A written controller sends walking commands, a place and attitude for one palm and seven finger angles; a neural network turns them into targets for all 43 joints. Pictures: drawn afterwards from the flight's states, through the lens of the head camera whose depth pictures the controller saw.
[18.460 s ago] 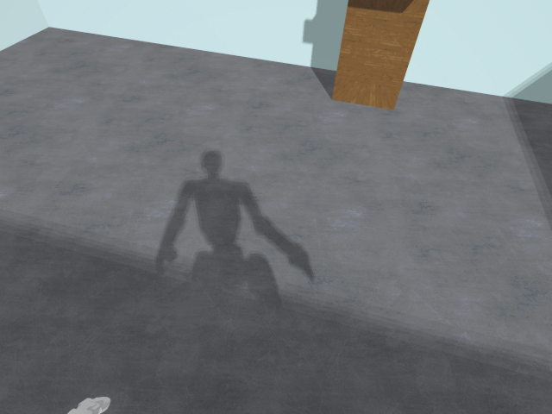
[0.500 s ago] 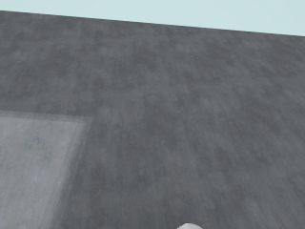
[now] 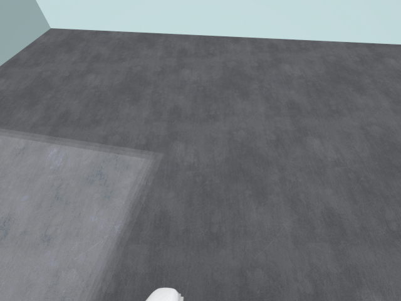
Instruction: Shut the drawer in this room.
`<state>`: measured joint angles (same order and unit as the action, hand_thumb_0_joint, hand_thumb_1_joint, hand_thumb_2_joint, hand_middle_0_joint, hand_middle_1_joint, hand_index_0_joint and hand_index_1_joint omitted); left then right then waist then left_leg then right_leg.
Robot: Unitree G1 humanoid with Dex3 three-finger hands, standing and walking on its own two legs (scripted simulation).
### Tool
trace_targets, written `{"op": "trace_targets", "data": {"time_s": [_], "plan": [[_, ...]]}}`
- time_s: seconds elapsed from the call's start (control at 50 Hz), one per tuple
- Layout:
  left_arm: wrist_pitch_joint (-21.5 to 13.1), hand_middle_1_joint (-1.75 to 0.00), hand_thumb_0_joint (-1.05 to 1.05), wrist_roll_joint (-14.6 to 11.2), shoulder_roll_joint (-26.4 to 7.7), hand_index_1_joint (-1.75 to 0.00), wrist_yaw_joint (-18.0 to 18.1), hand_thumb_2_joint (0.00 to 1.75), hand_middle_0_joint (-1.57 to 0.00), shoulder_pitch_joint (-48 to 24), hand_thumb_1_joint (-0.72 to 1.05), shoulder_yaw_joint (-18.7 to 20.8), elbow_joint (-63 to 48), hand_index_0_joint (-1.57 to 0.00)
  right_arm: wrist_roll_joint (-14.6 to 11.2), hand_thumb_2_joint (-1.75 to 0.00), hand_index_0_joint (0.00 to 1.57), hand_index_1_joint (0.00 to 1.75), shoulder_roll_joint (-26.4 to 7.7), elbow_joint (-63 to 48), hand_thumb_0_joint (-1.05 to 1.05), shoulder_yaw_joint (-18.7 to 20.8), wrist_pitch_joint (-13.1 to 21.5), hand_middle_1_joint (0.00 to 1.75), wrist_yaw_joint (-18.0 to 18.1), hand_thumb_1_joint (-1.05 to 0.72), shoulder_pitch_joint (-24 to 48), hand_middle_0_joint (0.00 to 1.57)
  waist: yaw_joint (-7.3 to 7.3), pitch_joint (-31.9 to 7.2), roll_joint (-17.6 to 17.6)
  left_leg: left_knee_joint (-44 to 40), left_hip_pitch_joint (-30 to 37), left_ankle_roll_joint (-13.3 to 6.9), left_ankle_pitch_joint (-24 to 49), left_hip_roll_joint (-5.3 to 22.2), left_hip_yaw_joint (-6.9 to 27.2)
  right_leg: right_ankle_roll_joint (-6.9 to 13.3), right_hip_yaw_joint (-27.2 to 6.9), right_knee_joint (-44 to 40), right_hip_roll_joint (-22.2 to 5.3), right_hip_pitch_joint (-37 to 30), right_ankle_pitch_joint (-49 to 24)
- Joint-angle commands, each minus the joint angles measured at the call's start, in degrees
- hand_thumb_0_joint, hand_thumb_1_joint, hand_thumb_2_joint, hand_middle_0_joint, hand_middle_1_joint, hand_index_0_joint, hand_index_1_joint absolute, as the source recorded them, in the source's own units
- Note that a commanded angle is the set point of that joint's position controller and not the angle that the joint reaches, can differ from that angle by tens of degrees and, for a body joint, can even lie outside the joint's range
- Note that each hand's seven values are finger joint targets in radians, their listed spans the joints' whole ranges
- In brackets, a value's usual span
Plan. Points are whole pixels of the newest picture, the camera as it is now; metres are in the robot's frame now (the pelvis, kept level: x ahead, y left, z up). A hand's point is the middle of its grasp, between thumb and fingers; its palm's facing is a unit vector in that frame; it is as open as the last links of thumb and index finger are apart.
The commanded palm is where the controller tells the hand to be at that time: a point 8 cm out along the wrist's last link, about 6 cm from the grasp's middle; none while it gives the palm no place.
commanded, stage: turn or walk to find it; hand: left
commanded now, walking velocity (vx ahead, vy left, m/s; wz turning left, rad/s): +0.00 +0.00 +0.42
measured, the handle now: out of the picture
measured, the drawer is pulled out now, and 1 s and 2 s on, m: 0.20 0.20 0.20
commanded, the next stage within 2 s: stand and wait in 1.76 s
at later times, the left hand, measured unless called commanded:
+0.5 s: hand out of the picture -0.01 +0.28 -0.17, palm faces +0.26 -0.94 -0.24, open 7.4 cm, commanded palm none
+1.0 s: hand out of the picture -0.03 +0.19 -0.15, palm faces +0.42 -0.87 -0.27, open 7.4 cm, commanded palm none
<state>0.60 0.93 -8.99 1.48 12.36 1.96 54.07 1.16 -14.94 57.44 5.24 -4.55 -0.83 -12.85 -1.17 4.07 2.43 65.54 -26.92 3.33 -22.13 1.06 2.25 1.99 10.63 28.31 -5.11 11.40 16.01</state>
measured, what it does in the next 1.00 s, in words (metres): steps on the spot, turning left: left foot, then right foot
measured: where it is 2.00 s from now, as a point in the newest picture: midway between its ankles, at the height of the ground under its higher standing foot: outside the picture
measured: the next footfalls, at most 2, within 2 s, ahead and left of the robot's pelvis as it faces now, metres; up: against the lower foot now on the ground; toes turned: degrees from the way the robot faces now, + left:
left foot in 0.24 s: +0.00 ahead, +0.15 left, +0.00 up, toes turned +11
right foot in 0.74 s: +0.04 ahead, -0.08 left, +0.00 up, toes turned +13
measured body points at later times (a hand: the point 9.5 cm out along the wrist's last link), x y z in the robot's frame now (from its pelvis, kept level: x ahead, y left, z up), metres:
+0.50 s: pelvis -0.02 +0.06 +0.00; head +0.01 +0.08 +0.45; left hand -0.02 +0.33 -0.15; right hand +0.12 -0.16 -0.13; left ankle -0.04 +0.15 -0.74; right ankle -0.01 -0.10 -0.66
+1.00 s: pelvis -0.02 -0.01 +0.00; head +0.02 -0.03 +0.45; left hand -0.05 +0.24 -0.13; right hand +0.10 -0.24 -0.17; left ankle -0.12 +0.14 -0.64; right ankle +0.00 -0.09 -0.74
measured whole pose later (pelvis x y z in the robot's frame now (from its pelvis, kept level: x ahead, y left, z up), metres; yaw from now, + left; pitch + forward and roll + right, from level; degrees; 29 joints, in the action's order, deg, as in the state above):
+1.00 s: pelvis -0.02 -0.01 +0.00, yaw +24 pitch -1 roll +2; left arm 0.5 0.7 -8.3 1.5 11.7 1.9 54.2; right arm 1.3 -14.9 57.9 5.5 -4.5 -0.7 -14.2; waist -1.8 3.7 2.7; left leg 66.7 -27.9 3.6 -21.0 1.1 2.8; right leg 2.0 10.2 27.8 -4.7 10.8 16.3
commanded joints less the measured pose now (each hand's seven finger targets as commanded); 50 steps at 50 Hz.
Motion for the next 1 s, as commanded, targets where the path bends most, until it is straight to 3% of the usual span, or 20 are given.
{"op": "trace_targets", "data": {"time_s": [0.0, 0.1, 0.18, 0.2, 0.22, 0.24, 0.26, 0.28, 0.36, 0.42, 0.6, 0.68, 0.7, 0.72, 0.74, 0.76, 0.78, 0.8, 0.84, 0.98], "plan": [[-1.4, -0.30, 0.00, 0.6, -12.7, -0.30, 0.5, 0.90, -0.20, 3.3, 0.90, 3.1, -2.6, -0.20, -0.2, -0.90, 0.20, 0.30, -1.8, -4.7, 0.00, -0.3, 1.3, 0.30, 0.1, -0.90, 4.1, 0.20, 3.10, -2.9, -11.7, -7.5, -2.1, 0.9, -2.6, 0.9, -2.3, 5.4, -9.0, -9.4, -14.7, -5.8, -20.9], [-1.0, -0.30, 0.00, 1.0, -14.4, -0.30, 0.3, 0.90, -0.20, 5.4, 0.90, 3.7, -1.0, -0.20, -0.7, -0.90, 0.20, 0.30, -1.0, -5.5, 0.00, -1.2, 2.3, 0.30, 0.2, -0.90, 6.7, 0.20, 4.62, -4.7, -14.1, -19.5, 3.2, -0.2, -5.1, 0.4, -5.6, 6.5, -8.4, -6.3, -16.2, -7.1, -26.4], [-0.3, -0.30, 0.00, 0.2, -14.5, -0.30, 0.1, 0.90, -0.20, 2.7, 0.90, 4.0, -0.8, -0.20, -0.7, -0.90, 0.20, 0.30, -2.1, -4.3, 0.00, -1.2, 3.4, 0.30, 0.4, -0.90, 1.1, 0.20, 0.93, -7.4, -11.4, -38.0, 16.0, -1.3, 8.2, 0.3, -7.1, 1.6, -3.5, 1.6, -14.6, -2.1, -20.6], [0.1, -0.30, 0.00, -0.3, -12.7, -0.30, 0.0, 0.90, -0.20, 3.2, 0.90, 3.7, -1.2, -0.20, -0.6, -0.90, 0.20, 0.30, -5.0, -3.9, 0.00, -0.5, 4.0, 0.30, 0.3, -0.90, -0.8, 0.20, -0.29, -9.2, -2.8, -43.9, 23.8, -2.7, 16.0, 4.1, -1.9, -1.4, -0.9, 9.5, -11.5, 3.9, -14.1], [0.4, -0.30, 0.00, -0.6, -8.9, -0.30, -0.2, 0.90, -0.20, 2.8, 0.90, 2.8, -2.7, -0.20, -0.2, -0.90, 0.20, 0.30, -10.4, -4.2, 0.00, 0.8, 4.3, 0.30, 0.5, -0.90, -2.7, 0.20, -1.26, -8.7, 13.9, -46.4, 29.8, -8.0, 33.0, 18.1, 16.7, -5.6, 0.7, 21.2, -3.4, 18.5, 13.2], [1.0, -0.30, 0.00, -0.2, -8.0, -0.30, 0.1, 0.90, -0.20, -0.2, 0.90, 1.9, -4.0, -0.20, -0.2, -0.90, 0.20, 0.30, -12.8, -3.4, 0.00, 1.2, 3.7, 0.30, 1.1, -0.90, -5.1, 0.20, -2.72, -8.3, 14.4, -46.6, 26.3, -13.1, 42.3, 22.8, 18.5, -5.8, -4.5, 27.9, -2.1, 19.4, 22.1], [1.4, -0.30, 0.00, -0.1, -8.8, -0.30, 0.0, 0.90, -0.20, -1.4, 0.90, 2.3, -3.9, -0.20, 0.0, -0.90, 0.20, 0.30, -11.7, -3.5, 0.00, 0.8, 3.5, 0.30, 1.4, -0.90, -3.6, 0.20, -1.94, -6.0, 8.3, -46.8, 22.7, -14.7, 38.3, 22.4, 15.3, -5.3, -6.6, 31.8, -2.8, 18.7, 19.4], [1.7, -0.30, 0.00, 0.1, -8.1, -0.30, 0.0, 0.90, -0.20, -1.7, 0.90, 2.5, -2.8, -0.20, 0.1, -0.90, 0.20, 0.30, -10.0, -3.6, 0.00, 0.5, 3.9, 0.30, 2.0, -0.90, -1.2, 0.20, -1.14, -5.4, 13.3, -47.2, 21.7, -13.0, 37.0, 18.3, 13.9, -5.7, -8.3, 33.2, -2.7, 19.9, 16.3], [1.4, -0.30, 0.00, 0.0, -9.3, -0.30, -0.9, 0.90, -0.20, -0.3, 0.90, 2.8, -0.7, -0.20, -0.1, -0.90, 0.20, 0.30, -7.1, -5.1, 0.00, -0.6, 4.3, 0.30, 2.3, -0.90, 3.1, 0.20, 1.06, -3.4, 5.9, -46.6, 19.7, -11.6, 35.1, 12.5, 8.3, -6.3, -8.7, 36.4, -1.3, 19.1, 7.5], [1.3, -0.30, 0.00, 0.0, -9.2, -0.30, -0.7, 0.90, -0.20, -0.8, 0.90, 2.7, -1.0, -0.20, -0.3, -0.90, 0.20, 0.30, -7.1, -4.8, 0.00, -0.4, 4.6, 0.30, 2.2, -0.90, 1.0, 0.20, 0.77, -4.8, 3.1, -47.1, 22.0, -11.6, 35.5, 12.1, 9.0, -6.9, -9.1, 35.5, -1.1, 19.6, 5.8], [0.9, -0.30, 0.00, -0.5, -7.3, -0.30, -0.3, 0.90, -0.20, -5.3, 0.90, 2.0, -4.2, -0.20, 0.4, -0.90, 0.20, 0.30, -7.2, -4.8, 0.00, 0.5, 3.8, 0.30, 1.9, -0.90, -0.9, 0.20, -0.68, -5.8, 6.4, -44.3, 20.5, -13.6, 35.6, 11.9, 15.2, -6.5, -8.8, 18.1, 1.7, 13.2, 10.4], [0.0, -0.30, 0.00, -0.9, -8.0, -0.30, -0.1, 0.90, -0.20, -0.2, 0.90, 2.2, -3.0, -0.20, 0.1, -0.90, 0.20, 0.30, -6.8, -5.3, 0.00, 0.7, 3.5, 0.30, 1.7, -0.90, 1.0, 0.20, 2.09, -7.6, 5.4, -39.9, 12.8, -10.8, 32.4, 8.7, 15.9, -5.6, -7.6, 0.7, 3.3, -0.7, -0.5], [-0.5, -0.30, 0.00, -0.7, -9.4, -0.30, 0.1, 0.90, -0.20, 2.4, 0.90, 2.6, -2.5, -0.20, -0.3, -0.90, 0.20, 0.30, -5.8, -5.6, 0.00, 0.6, 3.6, 0.30, 1.5, -0.90, 1.4, 0.20, 3.30, -8.9, 2.3, -36.9, 8.6, -8.1, 25.3, 5.9, 14.0, -5.2, -9.1, -6.7, 1.0, -7.4, -6.3], [-1.2, -0.30, 0.00, 0.2, -13.8, -0.30, 0.5, 0.90, -0.20, 4.3, 0.90, 3.4, -2.2, -0.20, -0.9, -0.90, 0.20, 0.30, -2.4, -6.2, 0.00, 0.3, 3.7, 0.30, 1.1, -0.90, 0.6, 0.20, 3.87, -10.4, -9.8, -27.8, -0.8, -4.3, 10.4, 0.1, 7.4, -2.1, -19.2, -10.8, -10.2, -15.8, -9.3], [-1.2, -0.30, 0.00, 0.5, -17.3, -0.30, 0.7, 0.90, -0.20, 4.5, 0.90, 4.0, -2.5, -0.20, -0.6, -0.90, 0.20, 0.30, -1.2, -7.9, 0.00, 0.1, 3.5, 0.30, 1.2, -0.90, 2.1, 0.20, 4.65, -7.5, -19.5, -15.5, -6.9, -1.6, -11.3, -5.5, 1.0, 5.0, -30.0, -11.8, -22.2, -12.4, -17.0], [-0.8, -0.30, 0.00, 0.1, -16.6, -0.30, 0.7, 0.90, -0.20, 3.6, 0.90, 3.6, -3.4, -0.20, -0.2, -0.90, 0.20, 0.30, -3.5, -7.7, 0.00, 0.8, 2.7, 0.30, 1.2, -0.90, 2.6, 0.20, 4.29, -6.1, -13.1, -6.0, -4.6, -2.0, -11.5, -3.3, 3.4, 7.9, -27.0, -12.0, -22.9, -4.8, -15.7], [-1.2, -0.30, 0.00, -0.1, -14.0, -0.30, 0.9, 0.90, -0.20, -0.5, 0.90, 3.9, -4.1, -0.20, 0.2, -0.90, 0.20, 0.30, -3.6, -6.1, 0.00, 1.0, 1.9, 0.30, 1.1, -0.90, 0.8, 0.20, 2.17, -4.2, -16.0, -0.9, -5.0, -2.0, -8.5, -1.8, 5.2, 7.3, -24.9, -13.8, -20.0, -0.9, -9.2], [-0.9, -0.30, 0.00, -0.1, -12.9, -0.30, 0.7, 0.90, -0.20, -3.1, 0.90, 3.4, -4.8, -0.20, 0.2, -0.90, 0.20, 0.30, -3.5, -4.7, 0.00, 1.4, 1.4, 0.30, 0.8, -0.90, 0.1, 0.20, 1.07, -1.7, -12.1, 3.3, -4.8, -1.6, -5.0, -1.5, 4.1, 5.9, -21.9, -14.2, -17.0, 1.6, -4.6], [-1.2, -0.30, 0.00, -0.1, -10.3, -0.30, 0.6, 0.90, -0.20, -5.0, 0.90, 2.5, -5.4, -0.20, 0.3, -0.90, 0.20, 0.30, -2.4, -3.2, 0.00, 1.0, 1.3, 0.30, 0.2, -0.90, -2.1, 0.20, -0.54, -0.5, -9.8, 5.0, -4.9, -0.7, 0.3, -0.4, 2.1, 3.5, -14.0, -12.1, -12.8, 1.2, -10.3], [-1.6, -0.30, 0.00, 0.3, -11.2, -0.30, 0.6, 0.90, -0.20, 2.8, 0.90, 2.9, -2.6, -0.20, 0.0, -0.90, 0.20, 0.30, -1.9, -3.8, 0.00, 0.2, 1.2, 0.30, 0.2, -0.90, 2.0, 0.20, 2.54, -2.1, -11.5, -2.0, -4.6, 1.3, -0.4, 1.0, -0.8, 4.8, -10.0, -10.0, -14.2, -5.5, -20.4]]}}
